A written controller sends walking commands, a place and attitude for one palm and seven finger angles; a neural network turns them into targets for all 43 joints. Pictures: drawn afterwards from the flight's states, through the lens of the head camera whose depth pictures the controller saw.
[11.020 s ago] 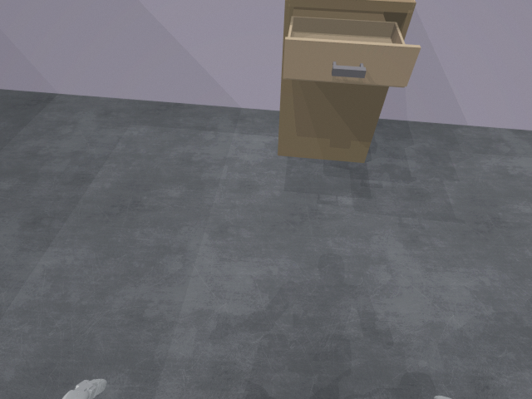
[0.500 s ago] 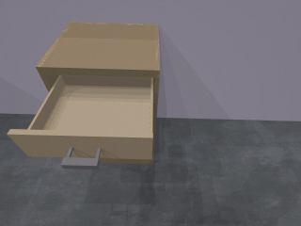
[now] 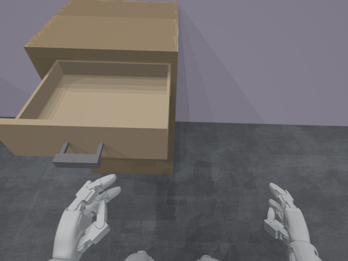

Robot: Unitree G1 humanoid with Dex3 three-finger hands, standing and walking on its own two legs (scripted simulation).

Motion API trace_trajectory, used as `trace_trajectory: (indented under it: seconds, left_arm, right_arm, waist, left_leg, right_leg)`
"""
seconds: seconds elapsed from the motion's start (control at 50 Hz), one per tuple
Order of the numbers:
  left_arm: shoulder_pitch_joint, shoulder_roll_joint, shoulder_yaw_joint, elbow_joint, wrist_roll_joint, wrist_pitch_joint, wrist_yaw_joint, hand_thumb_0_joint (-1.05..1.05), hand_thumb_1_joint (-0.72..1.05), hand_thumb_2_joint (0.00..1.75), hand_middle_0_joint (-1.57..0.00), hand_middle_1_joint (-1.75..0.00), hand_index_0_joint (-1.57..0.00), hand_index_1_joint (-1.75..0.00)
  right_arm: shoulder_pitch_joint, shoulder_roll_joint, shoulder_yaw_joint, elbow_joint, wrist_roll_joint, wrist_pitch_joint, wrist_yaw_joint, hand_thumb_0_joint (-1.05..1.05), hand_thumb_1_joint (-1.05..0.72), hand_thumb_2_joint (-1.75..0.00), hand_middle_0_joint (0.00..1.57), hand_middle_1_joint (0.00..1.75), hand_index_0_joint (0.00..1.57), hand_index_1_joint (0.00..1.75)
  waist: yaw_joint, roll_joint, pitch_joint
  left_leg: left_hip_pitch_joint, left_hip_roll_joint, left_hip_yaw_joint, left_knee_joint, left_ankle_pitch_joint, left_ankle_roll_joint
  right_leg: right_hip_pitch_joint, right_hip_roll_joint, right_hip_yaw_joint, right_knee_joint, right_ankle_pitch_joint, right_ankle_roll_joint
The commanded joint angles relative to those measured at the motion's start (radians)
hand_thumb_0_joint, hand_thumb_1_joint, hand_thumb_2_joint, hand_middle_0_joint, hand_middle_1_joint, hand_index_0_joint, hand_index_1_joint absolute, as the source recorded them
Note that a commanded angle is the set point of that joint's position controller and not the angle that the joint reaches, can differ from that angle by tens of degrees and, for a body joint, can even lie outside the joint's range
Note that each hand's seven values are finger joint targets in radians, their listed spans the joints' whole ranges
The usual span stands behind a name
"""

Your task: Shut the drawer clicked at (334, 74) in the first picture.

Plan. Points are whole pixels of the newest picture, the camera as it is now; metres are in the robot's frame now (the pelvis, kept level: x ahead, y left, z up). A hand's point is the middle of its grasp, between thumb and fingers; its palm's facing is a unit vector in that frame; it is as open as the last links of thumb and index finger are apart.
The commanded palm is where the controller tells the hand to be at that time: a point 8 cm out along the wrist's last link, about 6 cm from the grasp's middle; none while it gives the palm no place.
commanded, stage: raise the hand and make a fist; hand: left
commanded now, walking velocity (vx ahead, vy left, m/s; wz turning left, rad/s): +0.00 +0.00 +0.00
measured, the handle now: (80, 153) +0.37 +0.27 +0.01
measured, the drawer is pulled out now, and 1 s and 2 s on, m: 0.30 0.30 0.30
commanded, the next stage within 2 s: bring the fist close to the handle in 1.52 s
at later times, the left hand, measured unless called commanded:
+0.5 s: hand (75, 212) +0.20 +0.21 +0.06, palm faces +0.09 -0.99 -0.09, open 3.7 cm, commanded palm +0.15 +0.26 +0.07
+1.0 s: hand (59, 214) +0.19 +0.22 +0.10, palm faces +0.08 -0.99 -0.07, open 3.2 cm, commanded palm +0.15 +0.27 +0.10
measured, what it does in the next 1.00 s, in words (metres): stands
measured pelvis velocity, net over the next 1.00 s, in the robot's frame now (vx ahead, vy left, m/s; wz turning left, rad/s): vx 0.02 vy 0.03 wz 0.04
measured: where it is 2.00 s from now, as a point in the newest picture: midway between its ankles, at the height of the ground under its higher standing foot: outside the picture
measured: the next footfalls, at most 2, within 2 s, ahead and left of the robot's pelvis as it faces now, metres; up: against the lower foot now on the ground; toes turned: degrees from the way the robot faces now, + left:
none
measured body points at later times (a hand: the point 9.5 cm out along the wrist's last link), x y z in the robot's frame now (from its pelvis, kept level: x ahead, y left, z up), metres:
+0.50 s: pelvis +0.01 -0.01 +0.01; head +0.05 -0.02 +0.46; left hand +0.19 +0.26 +0.07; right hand +0.15 -0.25 -0.09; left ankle +0.03 +0.12 -0.67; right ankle +0.03 -0.08 -0.67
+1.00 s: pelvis +0.02 +0.03 +0.02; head +0.04 +0.03 +0.47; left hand +0.18 +0.27 +0.10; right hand +0.24 -0.16 -0.03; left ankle +0.03 +0.12 -0.67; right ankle +0.03 -0.08 -0.67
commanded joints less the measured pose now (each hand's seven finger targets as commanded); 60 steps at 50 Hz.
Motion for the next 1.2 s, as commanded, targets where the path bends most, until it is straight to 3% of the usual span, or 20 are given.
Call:
trace_trajectory:
  seconds: [0.0,0.02,0.06,0.1,0.16,0.24,0.26,0.34,0.36,0.46,0.54,0.6,0.68,0.8,0.86,0.92,1.1,1.14,1.16,1.18]
  left_arm:
    - [-0.006,0.181,0.168,-0.326,-0.051,-0.025,0.071,0.00,0.90,0.90,-0.60,-0.73,-0.60,-0.73]
    - [-0.028,0.185,0.170,-0.378,-0.053,-0.040,0.084,0.00,0.90,0.90,-0.62,-0.75,-0.62,-0.75]
    - [-0.132,0.208,0.165,-0.465,-0.057,-0.085,0.079,0.00,0.90,0.90,-0.66,-0.80,-0.66,-0.80]
    - [-0.167,0.194,0.123,-0.420,-0.064,-0.107,0.029,0.00,0.90,0.90,-0.70,-0.84,-0.70,-0.84]
    - [-0.179,0.208,0.109,-0.268,-0.100,-0.057,-0.072,0.00,0.90,0.90,-0.76,-0.91,-0.76,-0.91]
    - [-0.137,0.279,0.217,-0.185,-0.151,0.096,-0.140,0.00,0.90,0.90,-0.84,-0.99,-0.84,-0.99]
    - [-0.114,0.322,0.287,-0.151,-0.155,0.133,-0.127,0.00,0.90,0.90,-0.86,-1.01,-0.86,-1.01]
    - [-0.043,0.272,0.320,-0.224,-0.169,0.154,-0.067,0.00,0.90,0.90,-0.94,-1.10,-0.94,-1.10]
    - [-0.003,0.291,0.353,-0.202,-0.163,0.147,-0.051,0.00,0.90,0.90,-0.96,-1.12,-0.96,-1.12]
    - [0.035,0.243,0.292,-0.202,-0.148,0.074,-0.062,0.00,0.90,0.90,-1.06,-1.23,-1.06,-1.23]
    - [0.043,0.229,0.254,-0.281,-0.155,0.031,-0.082,0.00,0.90,0.90,-1.14,-1.32,-1.14,-1.32]
    - [0.054,0.220,0.221,-0.358,-0.141,0.010,-0.068,0.00,0.90,0.90,-1.20,-1.38,-1.20,-1.38]
    - [0.091,0.188,0.180,-0.383,-0.116,0.034,-0.027,0.00,0.90,0.90,-1.28,-1.47,-1.28,-1.47]
    - [0.106,0.193,0.163,-0.445,-0.083,0.114,0.006,0.00,0.90,0.90,-1.40,-1.60,-1.40,-1.60]
    - [0.079,0.200,0.157,-0.464,-0.074,0.150,0.012,0.00,0.90,0.90,-1.40,-1.60,-1.40,-1.60]
    - [0.062,0.184,0.132,-0.495,-0.079,0.169,0.011,0.00,0.90,0.90,-1.40,-1.60,-1.40,-1.60]
    - [0.093,0.203,0.161,-0.541,-0.086,0.207,0.011,0.00,0.90,0.90,-1.40,-1.60,-1.40,-1.60]
    - [0.106,0.190,0.148,-0.528,-0.091,0.211,0.006,0.00,0.90,0.90,-1.40,-1.60,-1.40,-1.60]
    - [0.120,0.203,0.175,-0.495,-0.089,0.216,0.012,0.00,0.90,0.90,-1.40,-1.60,-1.40,-1.60]
    - [0.103,0.175,0.134,-0.505,-0.087,0.213,0.007,0.00,0.90,0.90,-1.40,-1.60,-1.40,-1.60]
  right_arm:
    - [-0.037,-0.080,-0.009,-0.209,0.009,0.004,-0.034,0.00,-0.90,-0.90,0.20,0.30,0.20,0.30]
    - [-0.008,-0.072,-0.003,-0.205,0.007,0.006,-0.041,0.00,-0.90,-0.90,0.20,0.30,0.20,0.30]
    - [0.025,-0.072,0.005,-0.188,0.007,-0.002,-0.057,0.00,-0.90,-0.90,0.20,0.30,0.20,0.30]
    - [0.026,-0.075,0.021,-0.156,0.008,-0.025,-0.068,0.00,-0.90,-0.90,0.20,0.30,0.20,0.30]
    - [0.021,-0.094,0.039,-0.117,0.022,-0.058,-0.082,0.00,-0.90,-0.90,0.20,0.30,0.20,0.30]
    - [0.011,-0.099,0.046,-0.119,0.040,-0.069,-0.101,0.00,-0.90,-0.90,0.20,0.30,0.20,0.30]
    - [-0.006,-0.098,0.044,-0.110,0.041,-0.063,-0.102,0.00,-0.90,-0.90,0.20,0.30,0.20,0.30]
    - [-0.004,-0.064,0.034,-0.103,0.032,-0.066,-0.093,0.00,-0.90,-0.90,0.20,0.30,0.20,0.30]
    - [-0.012,-0.063,0.029,-0.090,0.030,-0.063,-0.091,0.00,-0.90,-0.90,0.20,0.30,0.20,0.30]
    - [-0.003,-0.075,0.013,-0.075,0.026,-0.077,-0.083,0.00,-0.90,-0.90,0.20,0.30,0.20,0.30]
    - [0.024,-0.091,0.006,-0.081,0.029,-0.100,-0.081,0.00,-0.90,-0.90,0.20,0.30,0.20,0.30]
    - [0.033,-0.095,0.006,-0.082,0.023,-0.116,-0.075,0.00,-0.90,-0.90,0.20,0.30,0.20,0.30]
    - [0.030,-0.093,0.014,-0.098,0.021,-0.106,-0.066,0.00,-0.90,-0.90,0.20,0.30,0.20,0.30]
    - [0.025,-0.089,0.028,-0.144,0.024,-0.064,-0.061,0.00,-0.90,-0.90,0.20,0.30,0.20,0.30]
    - [0.014,-0.090,0.042,-0.158,0.025,-0.047,-0.062,0.00,-0.90,-0.90,0.20,0.30,0.20,0.30]
    - [0.025,-0.088,0.054,-0.173,0.025,-0.045,-0.062,0.00,-0.90,-0.90,0.20,0.30,0.20,0.30]
    - [0.024,-0.085,0.061,-0.168,0.030,-0.056,-0.059,0.00,-0.90,-0.90,0.20,0.30,0.20,0.30]
    - [0.022,-0.087,0.060,-0.161,0.030,-0.063,-0.057,0.00,-0.90,-0.90,0.20,0.30,0.20,0.30]
    - [0.014,-0.089,0.056,-0.152,0.031,-0.061,-0.057,0.00,-0.90,-0.90,0.20,0.30,0.20,0.30]
    - [0.020,-0.095,0.059,-0.158,0.030,-0.064,-0.057,0.00,-0.90,-0.90,0.20,0.30,0.20,0.30]
  waist:
    - [0.032,0.070,-0.128]
    - [0.018,0.092,-0.151]
    - [-0.030,0.058,-0.169]
    - [-0.063,0.085,-0.128]
    - [-0.086,0.031,-0.054]
    - [-0.025,0.008,-0.139]
    - [0.001,0.017,-0.147]
    - [0.029,-0.001,-0.179]
    - [0.039,-0.035,-0.180]
    - [0.010,-0.048,-0.089]
    - [-0.001,0.021,-0.121]
    - [-0.001,0.082,-0.161]
    - [-0.002,0.090,-0.122]
    - [0.006,0.081,-0.110]
    - [0.003,0.089,-0.063]
    - [-0.003,0.101,-0.063]
    - [0.013,0.096,-0.084]
    - [0.007,0.095,-0.058]
    - [0.009,0.051,-0.040]
    - [-0.002,0.062,-0.026]
  left_leg:
    - [-0.041,-0.038,-0.029,-0.067,0.044,0.010]
    - [-0.037,-0.032,-0.036,-0.046,0.060,0.015]
    - [-0.050,-0.018,-0.050,0.000,0.080,0.023]
    - [-0.060,-0.009,-0.061,0.018,0.067,0.026]
    - [-0.108,-0.004,-0.072,0.024,0.014,0.028]
    - [-0.100,-0.012,-0.077,-0.016,0.041,0.028]
    - [-0.090,-0.014,-0.077,-0.026,0.059,0.022]
    - [-0.033,-0.016,-0.078,-0.087,0.156,0.014]
    - [-0.030,-0.015,-0.083,-0.097,0.174,0.011]
    - [-0.002,-0.017,-0.081,-0.133,0.181,0.014]
    - [0.085,-0.017,-0.074,-0.160,0.203,0.021]
    - [0.162,-0.013,-0.083,-0.178,0.256,0.023]
    - [0.190,-0.007,-0.096,-0.204,0.261,0.016]
    - [0.211,0.002,-0.112,-0.239,0.260,0.008]
    - [0.209,0.007,-0.123,-0.257,0.222,0.006]
    - [0.226,0.008,-0.131,-0.269,0.197,0.001]
    - [0.263,0.011,-0.138,-0.295,0.258,-0.011]
    - [0.253,0.007,-0.132,-0.292,0.251,-0.009]
    - [0.234,0.011,-0.137,-0.294,0.235,-0.006]
    - [0.233,0.009,-0.137,-0.298,0.218,-0.006]
  right_leg:
    - [0.077,-0.005,0.136,-0.200,-0.044,0.020]
    - [0.082,-0.006,0.149,-0.205,-0.031,0.023]
    - [0.072,-0.007,0.175,-0.213,-0.007,0.035]
    - [0.031,-0.007,0.176,-0.232,-0.036,0.037]
    - [0.021,-0.011,0.195,-0.286,-0.130,0.051]
    - [0.172,-0.044,0.230,-0.336,-0.124,0.072]
    - [0.203,-0.051,0.231,-0.343,-0.105,0.074]
    - [0.288,-0.064,0.194,-0.326,0.112,0.091]
    - [0.307,-0.062,0.186,-0.318,0.156,0.093]
    - [0.250,-0.052,0.153,-0.320,0.181,0.092]
    - [0.210,-0.024,0.092,-0.304,0.149,0.061]
    - [0.188,0.000,0.030,-0.258,0.218,0.042]
    - [0.159,0.011,-0.011,-0.243,0.218,0.035]
    - [0.180,0.017,-0.029,-0.251,0.215,0.034]
    - [0.170,0.021,-0.034,-0.264,0.182,0.032]
    - [0.168,0.022,-0.036,-0.273,0.161,0.032]
    - [0.220,0.021,-0.044,-0.292,0.197,0.029]
    - [0.216,0.020,-0.043,-0.300,0.199,0.031]
    - [0.218,0.024,-0.045,-0.303,0.186,0.031]
    - [0.203,0.023,-0.046,-0.302,0.171,0.032]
